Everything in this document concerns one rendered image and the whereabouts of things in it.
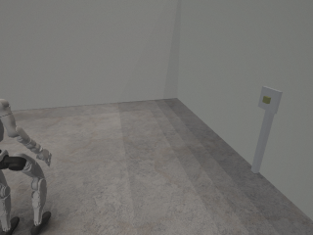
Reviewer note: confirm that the panel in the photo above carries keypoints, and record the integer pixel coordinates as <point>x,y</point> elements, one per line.
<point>270,110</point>

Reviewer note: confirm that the robot left foot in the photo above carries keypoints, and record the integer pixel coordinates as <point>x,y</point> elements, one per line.
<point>14,223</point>

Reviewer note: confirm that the robot right upper arm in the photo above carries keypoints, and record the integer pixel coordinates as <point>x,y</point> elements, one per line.
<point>8,118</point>

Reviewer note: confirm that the right robot hand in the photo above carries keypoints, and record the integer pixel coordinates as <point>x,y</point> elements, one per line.
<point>44,155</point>

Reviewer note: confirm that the button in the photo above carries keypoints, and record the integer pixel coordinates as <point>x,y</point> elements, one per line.
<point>266,99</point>

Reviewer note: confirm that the robot right forearm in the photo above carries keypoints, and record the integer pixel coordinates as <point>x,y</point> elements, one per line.
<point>27,141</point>

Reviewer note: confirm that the robot right shin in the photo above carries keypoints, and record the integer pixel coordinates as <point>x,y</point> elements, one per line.
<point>38,198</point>

